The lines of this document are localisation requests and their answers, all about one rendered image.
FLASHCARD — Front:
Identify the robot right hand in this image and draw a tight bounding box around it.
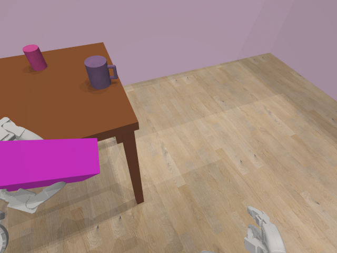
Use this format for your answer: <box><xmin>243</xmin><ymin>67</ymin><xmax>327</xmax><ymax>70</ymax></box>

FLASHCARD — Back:
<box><xmin>244</xmin><ymin>206</ymin><xmax>287</xmax><ymax>253</ymax></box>

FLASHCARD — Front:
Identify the table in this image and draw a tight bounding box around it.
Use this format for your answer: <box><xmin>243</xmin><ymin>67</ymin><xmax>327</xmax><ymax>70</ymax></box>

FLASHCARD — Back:
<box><xmin>0</xmin><ymin>42</ymin><xmax>144</xmax><ymax>204</ymax></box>

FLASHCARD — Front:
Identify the robot left hand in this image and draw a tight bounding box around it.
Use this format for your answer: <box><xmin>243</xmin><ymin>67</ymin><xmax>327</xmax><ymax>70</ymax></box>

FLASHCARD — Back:
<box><xmin>0</xmin><ymin>117</ymin><xmax>66</xmax><ymax>213</ymax></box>

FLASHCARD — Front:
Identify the sponge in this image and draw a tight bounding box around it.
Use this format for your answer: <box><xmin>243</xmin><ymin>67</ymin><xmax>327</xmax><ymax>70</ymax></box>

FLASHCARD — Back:
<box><xmin>0</xmin><ymin>138</ymin><xmax>100</xmax><ymax>192</ymax></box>

